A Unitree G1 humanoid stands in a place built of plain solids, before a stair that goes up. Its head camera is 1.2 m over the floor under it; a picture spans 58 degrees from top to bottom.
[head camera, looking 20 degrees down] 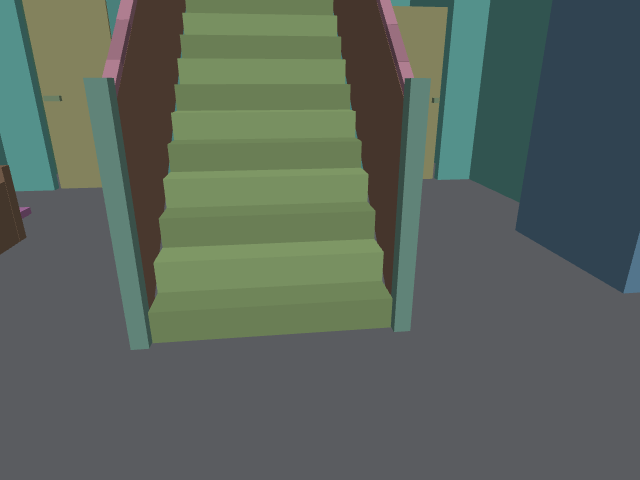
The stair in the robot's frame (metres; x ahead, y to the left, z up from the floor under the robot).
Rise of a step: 0.17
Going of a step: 0.21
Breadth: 1.20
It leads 7 degrees to the left of straight ahead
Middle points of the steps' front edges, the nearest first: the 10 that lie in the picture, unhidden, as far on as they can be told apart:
1.89 0.23 0.17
2.10 0.25 0.34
2.31 0.28 0.51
2.52 0.30 0.68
2.73 0.33 0.85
2.93 0.35 1.02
3.14 0.38 1.19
3.35 0.41 1.36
3.56 0.43 1.53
3.77 0.46 1.70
